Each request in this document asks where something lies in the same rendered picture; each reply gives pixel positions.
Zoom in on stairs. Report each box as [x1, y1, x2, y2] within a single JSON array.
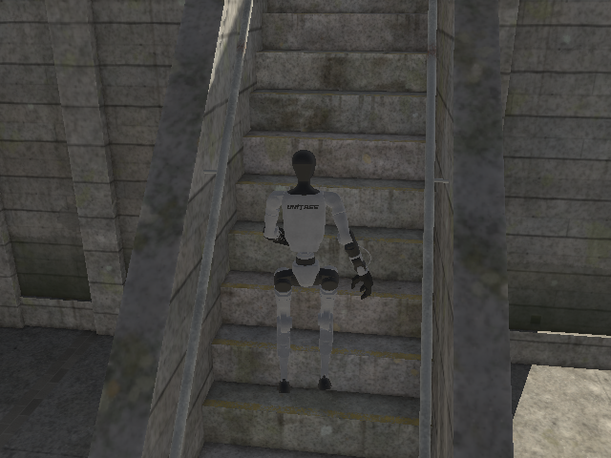
[[199, 0, 438, 458]]

